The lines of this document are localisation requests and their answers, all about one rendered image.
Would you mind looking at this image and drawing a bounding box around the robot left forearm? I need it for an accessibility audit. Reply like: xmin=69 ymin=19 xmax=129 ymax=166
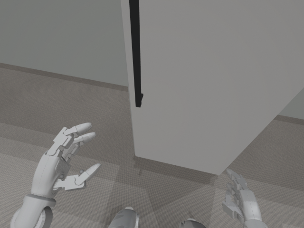
xmin=10 ymin=194 xmax=56 ymax=228

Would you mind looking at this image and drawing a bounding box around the robot left hand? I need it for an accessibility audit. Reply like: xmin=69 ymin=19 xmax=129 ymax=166
xmin=30 ymin=123 xmax=102 ymax=198

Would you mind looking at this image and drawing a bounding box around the robot right hand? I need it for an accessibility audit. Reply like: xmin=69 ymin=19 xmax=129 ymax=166
xmin=222 ymin=168 xmax=262 ymax=224

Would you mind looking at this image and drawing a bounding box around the left robot thigh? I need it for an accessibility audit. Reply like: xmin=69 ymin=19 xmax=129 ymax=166
xmin=108 ymin=209 xmax=140 ymax=228

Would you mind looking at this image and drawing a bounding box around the handle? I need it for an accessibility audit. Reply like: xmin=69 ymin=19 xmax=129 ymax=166
xmin=129 ymin=0 xmax=143 ymax=107

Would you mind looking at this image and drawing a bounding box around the fridge door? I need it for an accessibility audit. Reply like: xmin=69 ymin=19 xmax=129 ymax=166
xmin=121 ymin=0 xmax=304 ymax=175

